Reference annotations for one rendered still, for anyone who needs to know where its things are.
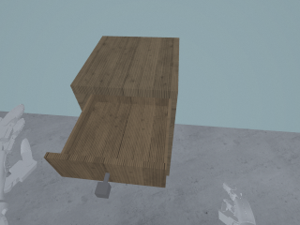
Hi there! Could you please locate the handle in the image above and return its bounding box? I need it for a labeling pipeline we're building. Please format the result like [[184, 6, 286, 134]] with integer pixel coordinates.
[[95, 172, 112, 199]]

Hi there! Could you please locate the robot right hand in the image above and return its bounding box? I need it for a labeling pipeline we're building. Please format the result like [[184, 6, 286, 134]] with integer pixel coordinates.
[[218, 182, 256, 225]]

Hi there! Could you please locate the cabinet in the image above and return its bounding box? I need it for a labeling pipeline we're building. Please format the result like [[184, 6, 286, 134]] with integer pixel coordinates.
[[70, 36, 180, 176]]

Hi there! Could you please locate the left robot forearm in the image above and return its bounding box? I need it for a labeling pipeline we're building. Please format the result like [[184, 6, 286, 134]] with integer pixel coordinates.
[[0, 200, 10, 225]]

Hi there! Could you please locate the drawer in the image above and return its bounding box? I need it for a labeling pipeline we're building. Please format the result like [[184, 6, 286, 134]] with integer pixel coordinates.
[[44, 94, 171, 188]]

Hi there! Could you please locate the robot left hand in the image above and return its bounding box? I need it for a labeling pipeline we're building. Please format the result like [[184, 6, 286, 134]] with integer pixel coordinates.
[[0, 104, 38, 200]]

